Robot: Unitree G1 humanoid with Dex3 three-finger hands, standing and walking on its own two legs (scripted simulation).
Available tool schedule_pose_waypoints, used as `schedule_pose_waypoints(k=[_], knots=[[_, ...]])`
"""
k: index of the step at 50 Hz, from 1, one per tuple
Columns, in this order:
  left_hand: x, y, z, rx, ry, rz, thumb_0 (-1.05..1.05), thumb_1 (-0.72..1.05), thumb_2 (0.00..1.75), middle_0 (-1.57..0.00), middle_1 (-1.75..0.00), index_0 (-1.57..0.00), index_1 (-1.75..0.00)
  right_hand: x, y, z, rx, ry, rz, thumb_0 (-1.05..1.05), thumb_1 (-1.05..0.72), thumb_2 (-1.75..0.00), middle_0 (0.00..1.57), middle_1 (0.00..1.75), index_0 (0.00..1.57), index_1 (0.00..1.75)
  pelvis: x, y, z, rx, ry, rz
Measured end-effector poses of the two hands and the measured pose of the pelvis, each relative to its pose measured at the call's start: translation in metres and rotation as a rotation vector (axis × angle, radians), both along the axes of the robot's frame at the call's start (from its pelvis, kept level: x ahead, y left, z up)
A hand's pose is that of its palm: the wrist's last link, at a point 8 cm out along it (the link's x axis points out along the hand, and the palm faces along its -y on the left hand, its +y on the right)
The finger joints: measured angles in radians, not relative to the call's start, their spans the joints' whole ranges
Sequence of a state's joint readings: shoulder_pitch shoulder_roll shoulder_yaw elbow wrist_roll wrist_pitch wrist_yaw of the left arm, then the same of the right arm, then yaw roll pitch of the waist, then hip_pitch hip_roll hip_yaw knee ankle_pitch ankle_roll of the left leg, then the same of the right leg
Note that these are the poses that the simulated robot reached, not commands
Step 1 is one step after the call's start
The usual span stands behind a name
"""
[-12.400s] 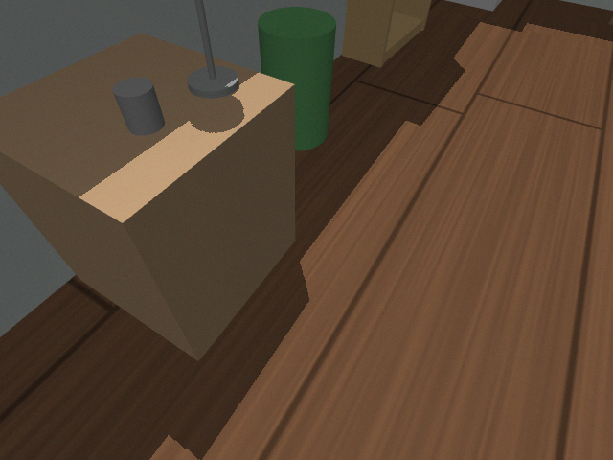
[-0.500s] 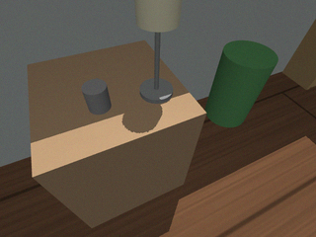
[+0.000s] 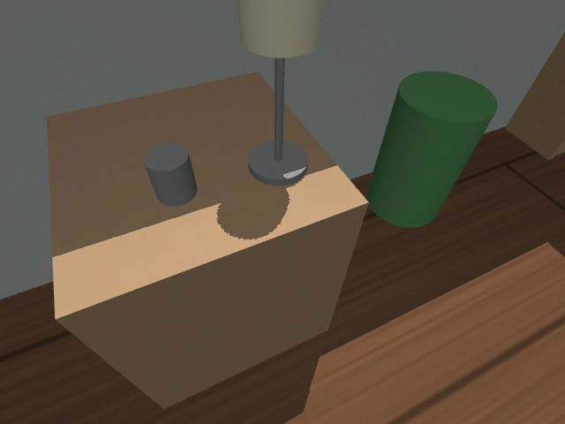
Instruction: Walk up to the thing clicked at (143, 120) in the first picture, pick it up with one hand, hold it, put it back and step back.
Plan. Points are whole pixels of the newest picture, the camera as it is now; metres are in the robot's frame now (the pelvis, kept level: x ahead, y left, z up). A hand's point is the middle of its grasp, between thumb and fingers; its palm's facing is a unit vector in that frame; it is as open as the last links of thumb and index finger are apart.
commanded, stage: stand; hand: left
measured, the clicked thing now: (172, 169) +0.59 +0.22 -0.02
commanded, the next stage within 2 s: rise first in 0.72 s
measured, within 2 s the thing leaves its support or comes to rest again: neither
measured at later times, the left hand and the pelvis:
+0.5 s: hand out of the picture +0.08 +0.25 -0.16, palm faces -0.02 -0.94 -0.35, open 7.4 cm; pelvis +0.01 +0.00 +0.00, yaw +0 degrees
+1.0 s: hand (127, 421) +0.16 +0.24 -0.13, palm faces +0.12 -0.94 -0.31, open 9.5 cm; pelvis -0.01 +0.00 -0.01, yaw -1 degrees
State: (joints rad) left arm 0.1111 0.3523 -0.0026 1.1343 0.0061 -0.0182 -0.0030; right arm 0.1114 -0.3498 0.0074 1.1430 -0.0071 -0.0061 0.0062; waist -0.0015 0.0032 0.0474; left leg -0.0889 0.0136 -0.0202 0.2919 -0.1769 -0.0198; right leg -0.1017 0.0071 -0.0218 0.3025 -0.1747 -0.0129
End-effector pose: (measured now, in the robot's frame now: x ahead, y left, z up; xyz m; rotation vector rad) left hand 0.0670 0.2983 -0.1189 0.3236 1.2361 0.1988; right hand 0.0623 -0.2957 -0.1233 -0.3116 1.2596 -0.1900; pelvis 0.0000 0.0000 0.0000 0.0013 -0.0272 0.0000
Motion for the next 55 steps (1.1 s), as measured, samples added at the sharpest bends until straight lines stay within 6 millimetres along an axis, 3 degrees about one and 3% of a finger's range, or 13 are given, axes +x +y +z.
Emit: schedule_pose_waypoints(k=[42,47,51,55], knots=[[0.014,-0.005,0.002,0.006,-0.011,-0.001,0.01,0.90,0.89,-0.20,-0.30,-0.20,-0.29,0.015,-0.005,0.000,0.000,-0.018,0.003,0.00,-0.91,-0.90,0.20,0.30,0.20,0.29,0.010,-0.005,0.000,0.000,0.000,-0.003],[0.047,-0.016,0.007,-0.022,-0.209,0.038,0.01,0.80,0.79,-0.15,-0.22,-0.15,-0.22,0.047,0.006,0.004,0.018,-0.215,-0.050,0.00,-0.80,-0.80,0.15,0.22,0.14,0.21,-0.002,-0.003,-0.005,0.000,0.027,-0.005],[0.079,-0.017,0.021,-0.015,-0.353,0.042,0.01,0.61,0.60,-0.12,-0.15,-0.11,-0.16,0.077,0.013,0.010,0.017,-0.328,-0.077,0.00,-0.62,-0.61,0.10,0.14,0.10,0.14,-0.007,-0.001,-0.007,0.000,0.060,-0.009],[0.093,-0.011,0.037,0.006,-0.444,0.047,0.01,0.39,0.41,-0.09,-0.11,-0.09,-0.11,0.090,0.019,0.019,0.023,-0.393,-0.083,0.00,-0.41,-0.42,0.08,0.10,0.07,0.09,-0.003,0.002,-0.007,0.001,0.072,-0.007]])
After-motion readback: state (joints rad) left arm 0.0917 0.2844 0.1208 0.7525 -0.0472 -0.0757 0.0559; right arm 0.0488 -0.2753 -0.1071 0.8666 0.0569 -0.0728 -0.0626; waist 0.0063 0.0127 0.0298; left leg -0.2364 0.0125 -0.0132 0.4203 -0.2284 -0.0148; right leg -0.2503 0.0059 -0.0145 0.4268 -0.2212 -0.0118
